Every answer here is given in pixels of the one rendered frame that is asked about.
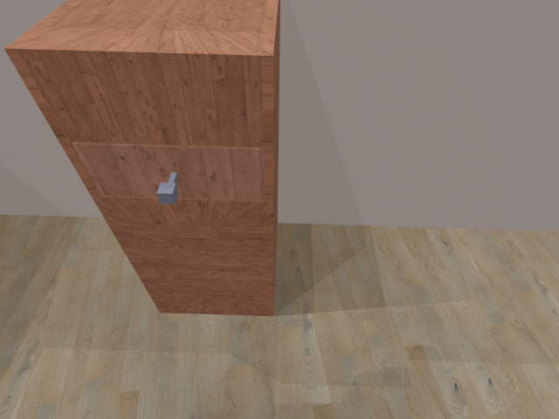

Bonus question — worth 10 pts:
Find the cabinet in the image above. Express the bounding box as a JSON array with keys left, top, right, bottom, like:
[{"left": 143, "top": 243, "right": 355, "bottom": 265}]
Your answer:
[{"left": 4, "top": 0, "right": 280, "bottom": 316}]

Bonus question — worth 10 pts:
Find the drawer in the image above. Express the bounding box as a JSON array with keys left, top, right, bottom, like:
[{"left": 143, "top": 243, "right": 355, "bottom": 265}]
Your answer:
[{"left": 73, "top": 142, "right": 265, "bottom": 201}]

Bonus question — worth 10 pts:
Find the handle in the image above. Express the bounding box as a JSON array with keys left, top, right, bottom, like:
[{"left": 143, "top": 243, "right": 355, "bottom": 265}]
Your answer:
[{"left": 156, "top": 172, "right": 179, "bottom": 204}]

